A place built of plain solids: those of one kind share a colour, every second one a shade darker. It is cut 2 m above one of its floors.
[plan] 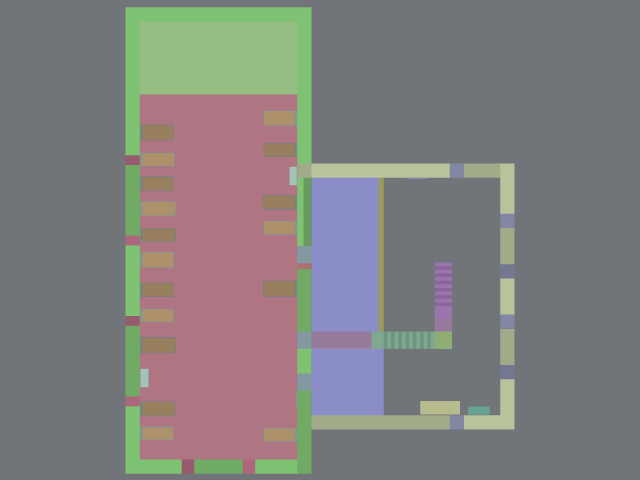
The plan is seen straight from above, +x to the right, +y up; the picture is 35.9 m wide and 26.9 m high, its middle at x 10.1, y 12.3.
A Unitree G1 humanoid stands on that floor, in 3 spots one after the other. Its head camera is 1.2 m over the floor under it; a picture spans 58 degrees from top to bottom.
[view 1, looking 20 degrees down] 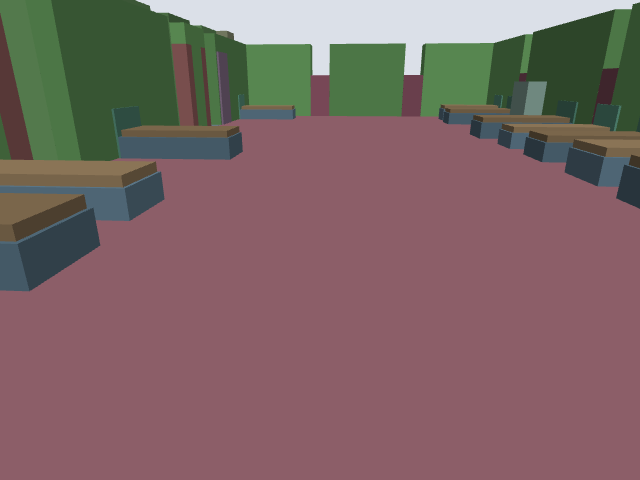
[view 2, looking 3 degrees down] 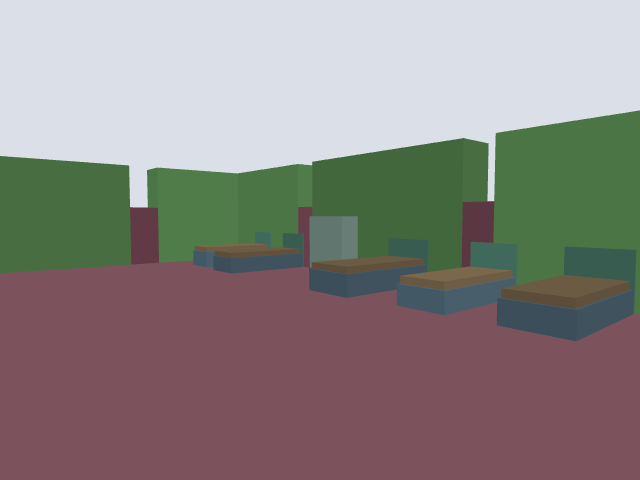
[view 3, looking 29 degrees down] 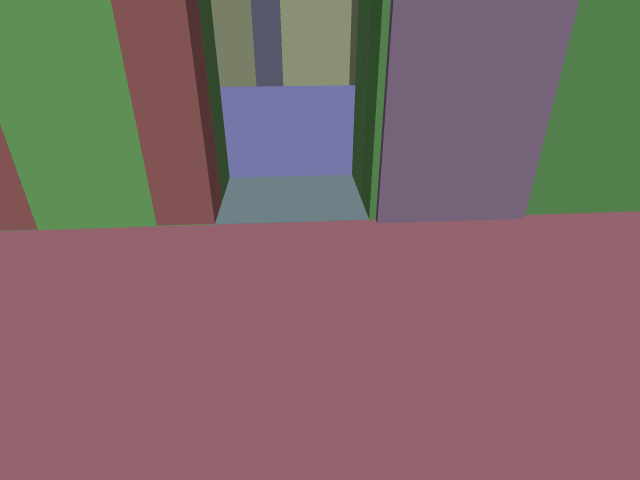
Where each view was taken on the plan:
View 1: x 4.93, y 17.05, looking -86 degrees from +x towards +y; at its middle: floor_dorter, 3.51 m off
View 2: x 6.43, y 11.48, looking -130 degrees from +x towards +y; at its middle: aumbry_carcase_dorter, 9.25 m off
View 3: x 6.43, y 4.34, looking -4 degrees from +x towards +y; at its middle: floor_dorter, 2.48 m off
